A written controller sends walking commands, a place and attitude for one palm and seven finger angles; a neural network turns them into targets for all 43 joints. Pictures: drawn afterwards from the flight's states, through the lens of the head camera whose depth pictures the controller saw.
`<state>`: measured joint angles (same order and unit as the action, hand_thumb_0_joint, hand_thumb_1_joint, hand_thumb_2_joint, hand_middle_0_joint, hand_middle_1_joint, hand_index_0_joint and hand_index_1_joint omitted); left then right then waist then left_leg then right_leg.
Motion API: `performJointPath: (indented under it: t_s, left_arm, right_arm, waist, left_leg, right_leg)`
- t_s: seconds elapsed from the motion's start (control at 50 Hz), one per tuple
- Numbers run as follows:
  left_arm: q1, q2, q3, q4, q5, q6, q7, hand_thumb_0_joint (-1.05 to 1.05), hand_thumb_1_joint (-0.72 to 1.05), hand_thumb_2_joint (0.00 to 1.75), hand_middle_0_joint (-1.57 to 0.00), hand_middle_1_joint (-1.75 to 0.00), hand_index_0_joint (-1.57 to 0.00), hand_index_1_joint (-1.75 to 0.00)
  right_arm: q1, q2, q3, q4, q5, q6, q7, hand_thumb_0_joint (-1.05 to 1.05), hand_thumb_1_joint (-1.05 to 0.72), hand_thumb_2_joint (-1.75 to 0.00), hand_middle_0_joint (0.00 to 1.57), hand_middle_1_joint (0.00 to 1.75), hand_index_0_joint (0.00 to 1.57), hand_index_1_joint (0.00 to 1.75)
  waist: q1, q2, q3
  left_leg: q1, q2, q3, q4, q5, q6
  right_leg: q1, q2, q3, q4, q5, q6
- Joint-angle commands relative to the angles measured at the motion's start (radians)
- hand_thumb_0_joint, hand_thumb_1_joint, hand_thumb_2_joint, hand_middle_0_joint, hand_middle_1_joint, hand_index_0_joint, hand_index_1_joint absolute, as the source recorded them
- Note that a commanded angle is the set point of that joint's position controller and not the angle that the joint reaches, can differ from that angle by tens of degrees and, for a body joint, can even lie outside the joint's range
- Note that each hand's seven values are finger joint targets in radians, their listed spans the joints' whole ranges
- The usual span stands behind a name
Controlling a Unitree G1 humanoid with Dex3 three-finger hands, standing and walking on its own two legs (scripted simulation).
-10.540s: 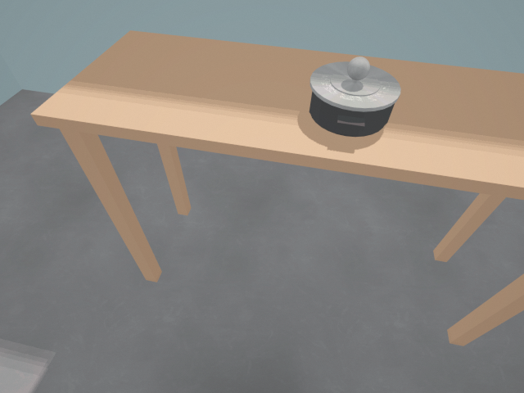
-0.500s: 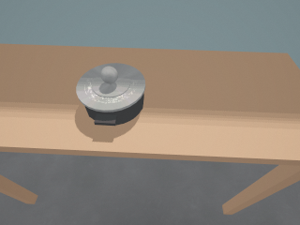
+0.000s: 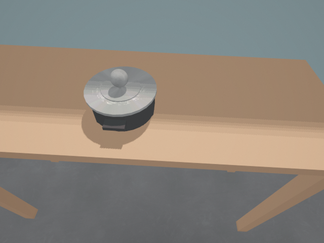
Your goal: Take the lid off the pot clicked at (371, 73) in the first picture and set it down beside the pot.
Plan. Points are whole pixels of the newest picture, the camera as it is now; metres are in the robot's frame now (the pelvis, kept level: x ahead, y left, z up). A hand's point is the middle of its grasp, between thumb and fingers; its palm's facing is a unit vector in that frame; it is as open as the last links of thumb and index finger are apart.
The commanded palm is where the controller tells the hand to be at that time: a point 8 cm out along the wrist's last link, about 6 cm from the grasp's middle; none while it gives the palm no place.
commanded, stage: look again from close up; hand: left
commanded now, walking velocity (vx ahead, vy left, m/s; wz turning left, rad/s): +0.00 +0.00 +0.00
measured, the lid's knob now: (119, 78) +0.45 +0.14 +0.16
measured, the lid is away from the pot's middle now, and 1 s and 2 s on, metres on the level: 0.00 0.00 0.00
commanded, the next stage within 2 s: lift the closed hand beside the body in 0.66 s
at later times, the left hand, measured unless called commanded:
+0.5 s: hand out of the picture -0.03 +0.16 -0.18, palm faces +0.04 -0.99 -0.15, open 7.3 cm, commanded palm none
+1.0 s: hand out of the picture +0.13 +0.21 -0.05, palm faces +0.14 -0.95 -0.28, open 6.2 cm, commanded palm +0.07 +0.25 +0.00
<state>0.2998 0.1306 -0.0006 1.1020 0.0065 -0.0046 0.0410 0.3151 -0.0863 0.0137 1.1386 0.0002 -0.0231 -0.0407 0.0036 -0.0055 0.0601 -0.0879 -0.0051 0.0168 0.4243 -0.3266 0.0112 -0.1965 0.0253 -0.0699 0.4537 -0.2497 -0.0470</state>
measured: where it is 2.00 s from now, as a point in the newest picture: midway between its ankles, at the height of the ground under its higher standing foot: outside the picture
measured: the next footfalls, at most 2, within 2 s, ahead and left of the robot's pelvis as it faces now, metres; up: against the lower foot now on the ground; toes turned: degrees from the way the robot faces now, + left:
none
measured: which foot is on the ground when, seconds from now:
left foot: down 0.00-1.00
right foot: down 0.00-1.00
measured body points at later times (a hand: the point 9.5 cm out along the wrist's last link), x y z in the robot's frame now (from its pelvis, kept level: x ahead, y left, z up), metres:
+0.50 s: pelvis -0.01 +0.01 +0.00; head +0.01 +0.02 +0.45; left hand -0.03 +0.22 -0.17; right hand -0.04 -0.18 -0.16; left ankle -0.06 +0.11 -0.74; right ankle +0.00 -0.09 -0.74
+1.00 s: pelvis -0.02 +0.02 +0.00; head -0.01 +0.01 +0.45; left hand +0.12 +0.25 -0.03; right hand +0.08 -0.24 -0.12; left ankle -0.06 +0.11 -0.74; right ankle +0.00 -0.09 -0.74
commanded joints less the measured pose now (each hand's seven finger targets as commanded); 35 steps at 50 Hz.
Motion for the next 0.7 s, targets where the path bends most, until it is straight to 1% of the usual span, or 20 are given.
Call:
performJointPath:
  t_s: [0.0,0.02,0.06,0.1,0.14,0.22,0.3,0.32,0.34,0.36,0.4,0.42,0.44,0.48,0.52,0.54,0.56,0.62,0.64,0.68]
  left_arm:
    - [0.082,0.081,0.012,-0.026,-0.002,-0.018,0.007,0.0,0.9,0.9,-0.2,-0.3,-0.2,-0.3]
    - [0.082,0.079,0.011,-0.026,-0.002,-0.017,0.007,0.0,0.9,0.9,-0.2,-0.3,-0.2,-0.3]
    - [0.087,0.075,0.011,-0.026,-0.002,-0.016,0.007,0.0,0.9,0.9,-0.2,-0.3,-0.2,-0.3]
    - [0.092,0.074,0.01,-0.023,-0.002,-0.016,0.007,0.0,0.9,0.9,-0.2,-0.3,-0.2,-0.3]
    - [0.095,0.076,0.01,-0.022,-0.003,-0.017,0.006,0.0,0.9,0.9,-0.2,-0.3,-0.2,-0.3]
    - [0.094,0.068,0.01,-0.022,-0.002,-0.017,0.008,0.0,0.9,0.9,-0.2,-0.3,-0.2,-0.3]
    - [0.097,0.063,0.01,-0.019,-0.001,-0.016,0.008,0.0,0.9,0.9,-0.2,-0.3,-0.2,-0.3]
    - [0.103,0.062,0.008,-0.017,-0.002,-0.017,0.008,0.0,0.9,0.9,-0.2,-0.3,-0.2,-0.3]
    - [0.104,0.065,0.009,-0.017,-0.003,-0.016,0.007,0.0,0.9,0.9,-0.2,-0.3,-0.2,-0.3]
    - [0.103,0.06,0.008,-0.017,-0.002,-0.014,0.008,0.0,0.9,0.9,-0.2,-0.3,-0.2,-0.3]
    - [0.1,0.059,0.008,-0.018,0.0,-0.014,0.008,0.0,0.9,0.9,-0.2,-0.3,-0.2,-0.3]
    - [0.103,0.056,0.008,-0.016,-0.001,-0.014,0.008,0.0,0.9,0.9,-0.2,-0.3,-0.2,-0.3]
    - [0.106,0.061,0.007,-0.015,-0.002,-0.013,0.007,0.0,0.9,0.9,-0.2,-0.3,-0.2,-0.3]
    - [0.103,0.058,0.008,-0.018,0.0,-0.014,0.009,0.0,0.9,0.9,-0.2,-0.3,-0.2,-0.3]
    - [0.11,0.055,0.007,-0.014,0.0,-0.016,0.009,0.0,0.9,0.9,-0.2,-0.3,-0.2,-0.3]
    - [0.108,0.06,0.008,-0.018,-0.002,-0.014,0.008,0.0,0.9,0.9,-0.2,-0.3,-0.2,-0.3]
    - [0.112,0.053,0.007,-0.016,-0.001,-0.014,0.009,0.0,0.9,0.9,-0.2,-0.3,-0.2,-0.3]
    - [0.109,0.054,0.006,-0.015,-0.001,-0.014,0.009,0.0,0.9,0.9,-0.2,-0.3,-0.2,-0.3]
    - [0.111,0.056,0.007,-0.016,-0.002,-0.012,0.008,0.0,0.9,0.9,-0.2,-0.3,-0.2,-0.3]
    - [0.112,0.05,0.006,-0.015,0.0,-0.012,0.009,0.0,0.9,0.9,-0.2,-0.3,-0.2,-0.3]
  right_arm:
    - [0.109,-0.069,-0.012,-0.009,-0.004,-0.012,-0.009,0.0,-0.9,-0.9,0.2,0.3,0.2,0.3]
    - [0.112,-0.068,-0.011,-0.008,-0.004,-0.013,-0.009,0.0,-0.9,-0.9,0.2,0.3,0.2,0.3]
    - [0.107,-0.07,-0.012,-0.011,-0.004,-0.013,-0.009,0.0,-0.9,-0.9,0.2,0.3,0.2,0.3]
    - [0.11,-0.066,-0.011,-0.009,-0.004,-0.013,-0.009,0.0,-0.9,-0.9,0.2,0.3,0.2,0.3]
    - [0.112,-0.063,-0.012,-0.006,-0.004,-0.014,-0.01,0.0,-0.9,-0.9,0.2,0.3,0.2,0.3]
    - [0.12,-0.062,-0.012,-0.006,-0.003,-0.016,-0.01,0.0,-0.9,-0.9,0.2,0.3,0.2,0.3]
    - [0.122,-0.059,-0.011,-0.006,-0.003,-0.018,-0.01,0.0,-0.9,-0.9,0.2,0.3,0.2,0.3]
    - [0.12,-0.061,-0.01,-0.005,-0.003,-0.018,-0.011,0.0,-0.9,-0.9,0.2,0.3,0.2,0.3]
    - [0.119,-0.058,-0.011,-0.005,-0.003,-0.018,-0.012,0.0,-0.9,-0.9,0.2,0.3,0.2,0.3]
    - [0.116,-0.062,-0.012,-0.006,-0.003,-0.018,-0.011,0.0,-0.9,-0.9,0.2,0.3,0.2,0.3]
    - [0.123,-0.058,-0.01,-0.005,-0.003,-0.017,-0.01,0.0,-0.9,-0.9,0.2,0.3,0.2,0.3]
    - [0.123,-0.059,-0.011,-0.006,-0.003,-0.018,-0.011,0.0,-0.9,-0.9,0.2,0.3,0.2,0.3]
    - [0.12,-0.058,-0.011,-0.007,-0.003,-0.017,-0.011,0.0,-0.9,-0.9,0.2,0.3,0.2,0.3]
    - [0.123,-0.061,-0.011,-0.009,-0.003,-0.019,-0.011,0.0,-0.9,-0.9,0.2,0.3,0.2,0.3]
    - [0.124,-0.058,-0.011,-0.006,-0.003,-0.021,-0.011,0.0,-0.9,-0.9,0.2,0.3,0.2,0.3]
    - [0.124,-0.057,-0.012,-0.009,-0.003,-0.02,-0.012,0.0,-0.9,-0.9,0.2,0.3,0.2,0.3]
    - [0.118,-0.062,-0.012,-0.01,-0.003,-0.02,-0.012,0.0,-0.9,-0.9,0.2,0.3,0.2,0.3]
    - [0.127,-0.056,-0.01,-0.007,-0.003,-0.02,-0.011,0.0,-0.9,-0.9,0.2,0.3,0.2,0.3]
    - [0.123,-0.057,-0.011,-0.007,-0.003,-0.019,-0.012,0.0,-0.9,-0.9,0.2,0.3,0.2,0.3]
    - [0.121,-0.059,-0.01,-0.01,-0.003,-0.02,-0.011,0.0,-0.9,-0.9,0.2,0.3,0.2,0.3]
  waist:
    - [0.0,0.01,0.025]
    - [0.001,0.024,0.031]
    - [0.005,0.008,0.039]
    - [0.004,0.019,0.039]
    - [0.005,0.003,0.024]
    - [0.002,0.027,0.027]
    - [0.004,0.02,0.035]
    - [0.005,0.03,0.031]
    - [0.007,0.019,0.027]
    - [0.007,0.03,0.043]
    - [0.004,0.017,0.05]
    - [0.004,0.023,0.041]
    - [0.007,0.0,0.041]
    - [0.004,0.022,0.042]
    - [0.005,0.035,0.021]
    - [0.007,0.008,0.026]
    - [0.008,0.017,0.042]
    - [0.005,0.025,0.042]
    - [0.007,0.003,0.044]
    - [0.006,0.025,0.053]
  left_leg:
    - [-0.1,0.103,-0.066,-0.062,0.206,0.016]
    - [-0.102,0.103,-0.068,-0.065,0.211,0.016]
    - [-0.11,0.104,-0.07,-0.064,0.201,0.019]
    - [-0.108,0.102,-0.068,-0.065,0.199,0.019]
    - [-0.105,0.106,-0.07,-0.063,0.205,0.021]
    - [-0.105,0.107,-0.072,-0.065,0.224,0.02]
    - [-0.116,0.108,-0.079,-0.067,0.228,0.023]
    - [-0.104,0.108,-0.077,-0.066,0.239,0.024]
    - [-0.106,0.112,-0.082,-0.066,0.236,0.027]
    - [-0.115,0.109,-0.079,-0.066,0.22,0.025]
    - [-0.123,0.108,-0.081,-0.071,0.215,0.026]
    - [-0.112,0.108,-0.082,-0.071,0.224,0.027]
    - [-0.116,0.112,-0.084,-0.07,0.209,0.03]
    - [-0.118,0.108,-0.082,-0.068,0.222,0.028]
    - [-0.1,0.11,-0.081,-0.067,0.254,0.029]
    - [-0.112,0.112,-0.087,-0.066,0.244,0.031]
    - [-0.115,0.11,-0.083,-0.065,0.233,0.03]
    - [-0.118,0.109,-0.084,-0.07,0.235,0.03]
    - [-0.123,0.112,-0.088,-0.07,0.221,0.032]
    - [-0.126,0.109,-0.087,-0.072,0.216,0.032]
  right_leg:
    - [0.047,-0.151,0.145,-0.072,0.217,-0.02]
    - [0.045,-0.15,0.146,-0.07,0.219,-0.022]
    - [0.039,-0.147,0.142,-0.072,0.197,-0.018]
    - [0.034,-0.149,0.143,-0.073,0.189,-0.018]
    - [0.049,-0.147,0.14,-0.073,0.206,-0.019]
    - [0.041,-0.146,0.138,-0.063,0.208,-0.019]
    - [0.039,-0.146,0.132,-0.06,0.199,-0.018]
    - [0.036,-0.146,0.133,-0.059,0.206,-0.017]
    - [0.042,-0.142,0.13,-0.062,0.201,-0.018]
    - [0.028,-0.145,0.131,-0.063,0.184,-0.016]
    - [0.026,-0.143,0.131,-0.062,0.175,-0.015]
    - [0.025,-0.142,0.134,-0.059,0.179,-0.016]
    - [0.029,-0.14,0.127,-0.065,0.169,-0.014]
    - [0.024,-0.143,0.132,-0.058,0.18,-0.015]
    - [0.031,-0.145,0.129,-0.052,0.2,-0.014]
    - [0.04,-0.14,0.126,-0.055,0.197,-0.014]
    - [0.024,-0.145,0.129,-0.057,0.189,-0.013]
    - [0.022,-0.141,0.131,-0.053,0.183,-0.013]
    - [0.026,-0.139,0.125,-0.057,0.173,-0.013]
    - [0.013,-0.139,0.131,-0.053,0.163,-0.012]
